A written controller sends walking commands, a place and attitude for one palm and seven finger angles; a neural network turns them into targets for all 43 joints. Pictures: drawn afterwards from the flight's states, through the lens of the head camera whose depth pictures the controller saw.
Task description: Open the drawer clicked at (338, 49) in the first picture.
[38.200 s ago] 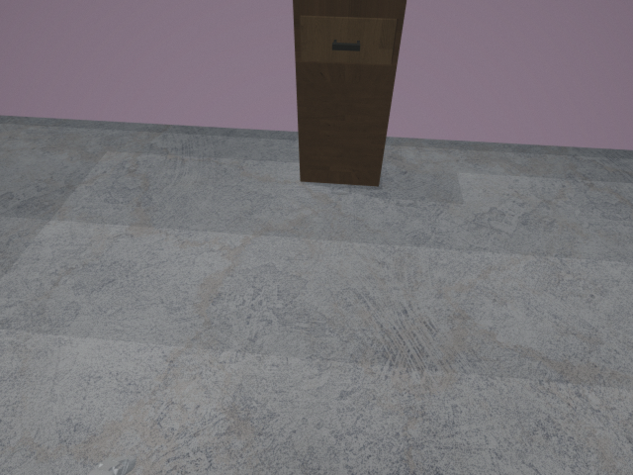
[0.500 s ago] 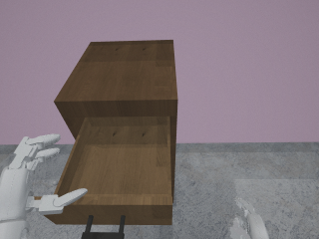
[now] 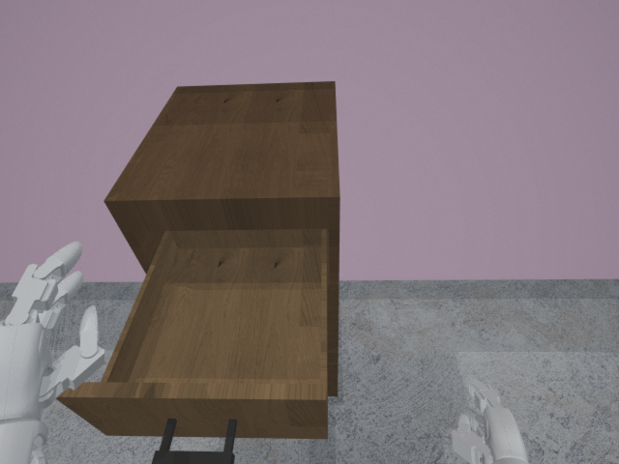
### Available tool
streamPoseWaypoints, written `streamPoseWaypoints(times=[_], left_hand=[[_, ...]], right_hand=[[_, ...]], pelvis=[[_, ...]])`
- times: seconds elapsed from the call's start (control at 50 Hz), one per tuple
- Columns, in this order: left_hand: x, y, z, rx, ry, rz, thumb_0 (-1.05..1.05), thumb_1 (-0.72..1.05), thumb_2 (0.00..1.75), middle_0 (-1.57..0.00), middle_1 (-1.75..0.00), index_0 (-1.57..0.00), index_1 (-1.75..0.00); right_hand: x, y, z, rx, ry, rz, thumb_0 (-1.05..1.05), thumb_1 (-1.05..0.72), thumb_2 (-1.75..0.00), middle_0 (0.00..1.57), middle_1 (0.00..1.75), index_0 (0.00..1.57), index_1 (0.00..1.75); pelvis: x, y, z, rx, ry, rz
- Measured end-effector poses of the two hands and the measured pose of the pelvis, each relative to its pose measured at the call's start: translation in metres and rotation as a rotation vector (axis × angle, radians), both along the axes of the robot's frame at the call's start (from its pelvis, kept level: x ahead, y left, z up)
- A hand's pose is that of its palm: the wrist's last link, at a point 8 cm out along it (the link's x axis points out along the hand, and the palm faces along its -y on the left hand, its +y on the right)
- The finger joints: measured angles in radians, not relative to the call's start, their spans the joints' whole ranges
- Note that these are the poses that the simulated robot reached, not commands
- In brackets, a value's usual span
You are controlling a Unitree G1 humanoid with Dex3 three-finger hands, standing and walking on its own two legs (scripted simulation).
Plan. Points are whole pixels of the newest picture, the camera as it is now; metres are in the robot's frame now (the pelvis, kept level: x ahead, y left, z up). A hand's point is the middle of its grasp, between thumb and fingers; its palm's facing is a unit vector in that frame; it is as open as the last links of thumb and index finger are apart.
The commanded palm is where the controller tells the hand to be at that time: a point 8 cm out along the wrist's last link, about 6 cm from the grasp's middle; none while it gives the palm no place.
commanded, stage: draw the hand back to the body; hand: left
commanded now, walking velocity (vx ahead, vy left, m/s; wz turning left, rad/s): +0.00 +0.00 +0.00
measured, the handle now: (197, 444) +0.16 +0.19 -0.08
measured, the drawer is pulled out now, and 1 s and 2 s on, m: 0.30 0.30 0.30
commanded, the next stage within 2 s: step back with the hand held close in 0.08 s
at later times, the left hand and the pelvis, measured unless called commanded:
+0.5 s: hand (89, 362) +0.17 +0.24 +0.14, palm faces +0.24 -0.83 -0.50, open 7.4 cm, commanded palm +0.11 +0.29 +0.17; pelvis -0.02 +0.02 +0.00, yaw -1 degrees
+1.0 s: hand (16, 425) +0.11 +0.26 +0.15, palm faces +0.35 -0.82 -0.46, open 7.4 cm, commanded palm +0.05 +0.31 +0.17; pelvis -0.08 +0.03 -0.02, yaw +0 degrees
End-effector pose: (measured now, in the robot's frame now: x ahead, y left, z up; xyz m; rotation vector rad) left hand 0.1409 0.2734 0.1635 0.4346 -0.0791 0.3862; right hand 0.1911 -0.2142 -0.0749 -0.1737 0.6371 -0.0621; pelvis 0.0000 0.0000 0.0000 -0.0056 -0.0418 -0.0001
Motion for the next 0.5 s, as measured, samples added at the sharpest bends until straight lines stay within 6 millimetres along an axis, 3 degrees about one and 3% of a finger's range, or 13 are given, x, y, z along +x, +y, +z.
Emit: streamPoseWaypoints(times=[0.32, 0.5], left_hand=[[-0.002, 0.010, 0.022, 0.113, -0.061, -0.022, 0.01, 0.89, 0.90, -0.21, -0.30, -0.21, -0.30], [-0.002, 0.007, -0.001, 0.101, 0.064, -0.132, 0.01, 0.89, 0.90, -0.21, -0.30, -0.21, -0.30]], right_hand=[[-0.020, -0.002, -0.004, -0.004, 0.059, -0.005, 0.01, -0.90, -0.90, 0.20, 0.30, 0.20, 0.30], [-0.041, -0.012, -0.006, -0.047, 0.133, -0.096, 0.01, -0.90, -0.90, 0.20, 0.30, 0.20, 0.30]], pelvis=[[-0.014, 0.001, 0.001, -0.012, 0.034, 0.002], [-0.025, 0.015, -0.001, -0.012, 0.084, -0.013]])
